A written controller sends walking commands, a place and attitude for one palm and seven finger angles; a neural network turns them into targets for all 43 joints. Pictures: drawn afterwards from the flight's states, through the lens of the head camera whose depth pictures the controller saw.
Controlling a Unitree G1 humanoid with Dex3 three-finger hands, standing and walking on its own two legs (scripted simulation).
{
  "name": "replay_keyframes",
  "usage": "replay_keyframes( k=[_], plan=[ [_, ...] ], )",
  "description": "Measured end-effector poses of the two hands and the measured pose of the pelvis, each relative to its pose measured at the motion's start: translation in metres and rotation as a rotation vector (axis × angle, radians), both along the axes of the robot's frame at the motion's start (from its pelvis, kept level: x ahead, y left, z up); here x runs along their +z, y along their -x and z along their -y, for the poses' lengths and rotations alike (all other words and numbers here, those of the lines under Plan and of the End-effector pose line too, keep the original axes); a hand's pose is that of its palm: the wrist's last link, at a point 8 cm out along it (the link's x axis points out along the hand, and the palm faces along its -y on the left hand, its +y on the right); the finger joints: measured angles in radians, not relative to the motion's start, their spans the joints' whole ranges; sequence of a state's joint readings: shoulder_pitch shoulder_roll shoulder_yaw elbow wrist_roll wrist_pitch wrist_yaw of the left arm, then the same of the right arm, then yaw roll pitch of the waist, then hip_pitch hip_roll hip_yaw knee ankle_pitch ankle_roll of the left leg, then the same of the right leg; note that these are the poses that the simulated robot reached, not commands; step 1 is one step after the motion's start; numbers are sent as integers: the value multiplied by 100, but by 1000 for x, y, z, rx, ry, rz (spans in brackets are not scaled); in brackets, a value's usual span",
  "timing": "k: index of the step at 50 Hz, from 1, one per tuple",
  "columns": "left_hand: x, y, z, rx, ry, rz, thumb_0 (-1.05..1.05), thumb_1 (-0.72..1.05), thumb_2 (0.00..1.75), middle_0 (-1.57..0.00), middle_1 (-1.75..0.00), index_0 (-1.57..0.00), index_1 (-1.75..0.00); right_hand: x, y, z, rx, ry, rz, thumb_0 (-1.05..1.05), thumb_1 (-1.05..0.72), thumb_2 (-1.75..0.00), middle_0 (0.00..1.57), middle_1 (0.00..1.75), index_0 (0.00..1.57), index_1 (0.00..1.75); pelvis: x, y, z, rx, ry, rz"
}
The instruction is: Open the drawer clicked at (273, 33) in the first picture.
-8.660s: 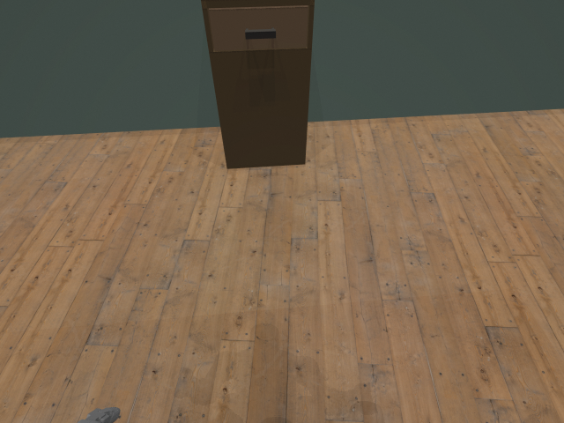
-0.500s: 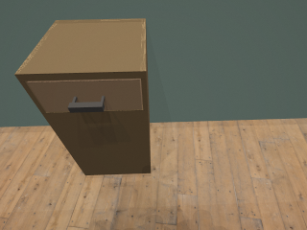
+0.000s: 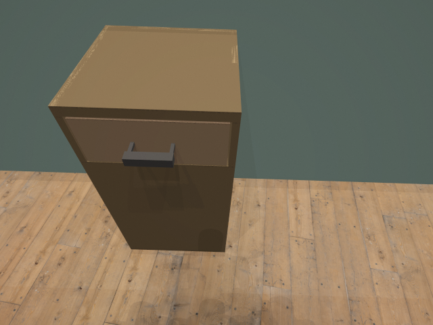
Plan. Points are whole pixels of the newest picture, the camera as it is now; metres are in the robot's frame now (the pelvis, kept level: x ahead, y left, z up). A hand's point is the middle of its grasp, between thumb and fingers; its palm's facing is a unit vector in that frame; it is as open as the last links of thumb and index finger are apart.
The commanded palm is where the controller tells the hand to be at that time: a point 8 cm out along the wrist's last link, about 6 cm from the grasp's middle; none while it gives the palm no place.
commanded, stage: come to a stop and stand still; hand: left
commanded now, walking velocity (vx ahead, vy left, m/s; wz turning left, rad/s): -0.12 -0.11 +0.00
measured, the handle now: (150, 152) +0.51 +0.21 -0.03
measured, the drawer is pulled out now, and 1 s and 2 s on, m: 0.00 0.00 0.00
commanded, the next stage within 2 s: look again from close up in 0.66 s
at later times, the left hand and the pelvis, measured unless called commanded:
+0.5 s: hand out of the picture +0.05 +0.11 -0.17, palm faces +0.04 -0.98 -0.22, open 7.2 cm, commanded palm none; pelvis -0.01 -0.06 -0.01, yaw +0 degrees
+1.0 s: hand out of the picture -0.02 +0.08 -0.17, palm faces +0.02 -0.99 -0.17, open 7.4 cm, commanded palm none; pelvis +0.01 -0.07 +0.00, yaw +0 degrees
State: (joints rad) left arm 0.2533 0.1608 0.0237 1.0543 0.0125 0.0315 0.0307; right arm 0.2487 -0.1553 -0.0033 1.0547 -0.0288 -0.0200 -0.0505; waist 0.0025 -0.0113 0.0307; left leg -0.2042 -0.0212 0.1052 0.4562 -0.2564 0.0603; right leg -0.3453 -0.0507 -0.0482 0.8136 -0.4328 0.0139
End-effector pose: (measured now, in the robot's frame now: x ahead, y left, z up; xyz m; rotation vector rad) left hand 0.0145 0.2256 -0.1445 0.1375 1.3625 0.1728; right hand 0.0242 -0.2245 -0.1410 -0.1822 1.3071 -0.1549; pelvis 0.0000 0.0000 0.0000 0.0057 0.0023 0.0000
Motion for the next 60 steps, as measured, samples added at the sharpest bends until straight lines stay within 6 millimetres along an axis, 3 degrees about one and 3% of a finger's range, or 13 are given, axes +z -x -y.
replay_keyframes(
  k=[9,13,18,22,27,35,41,48,60],
  plan=[
    [10,-42,22,-72,-52,68,0,92,89,-20,-30,-20,-30,-14,29,29,-69,-40,-68,1,-92,-90,20,30,21,30,-4,4,30,-20,-14,-19],
    [6,-46,40,-109,-72,107,0,91,89,-20,-30,-20,-30,-25,35,51,-94,-48,-61,1,-92,-90,20,30,21,30,-14,9,44,-21,11,-17],
    [3,-43,58,-82,-46,176,0,91,89,-20,-30,-20,-30,-22,25,65,-84,-32,-8,1,-91,-90,20,30,20,30,-15,8,55,2,26,24],
    [-4,-38,63,-50,-27,190,0,93,89,-20,-30,-20,-30,-15,14,64,-60,-27,51,1,-91,-90,20,30,20,30,-16,8,62,8,20,49],
    [4,-21,65,-46,-26,155,0,94,89,-20,-30,-20,-30,-7,12,67,-37,-29,57,1,-94,-90,20,30,20,30,-6,8,66,-2,10,34],
    [8,25,71,-32,-15,3,0,92,89,-20,-30,-20,-30,-7,31,65,-25,-53,-33,1,-93,-90,20,30,20,30,1,6,70,-5,2,14],
    [7,43,82,-10,4,-70,0,91,89,-20,-30,-20,-30,-9,45,59,-30,-71,-109,1,-92,-90,20,30,20,30,2,-3,71,-5,-3,13],
    [4,41,95,-4,31,-95,0,91,89,-20,-30,-20,-30,-9,44,53,-37,-83,-143,1,-91,-90,20,30,20,30,2,-12,73,-7,-6,10],
    [0,13,99,-12,33,-57,1,91,89,-20,-30,-20,-30,-12,21,51,-43,-78,-113,1,-92,-90,20,30,20,30,1,-27,73,-13,-10,8]
  ],
)
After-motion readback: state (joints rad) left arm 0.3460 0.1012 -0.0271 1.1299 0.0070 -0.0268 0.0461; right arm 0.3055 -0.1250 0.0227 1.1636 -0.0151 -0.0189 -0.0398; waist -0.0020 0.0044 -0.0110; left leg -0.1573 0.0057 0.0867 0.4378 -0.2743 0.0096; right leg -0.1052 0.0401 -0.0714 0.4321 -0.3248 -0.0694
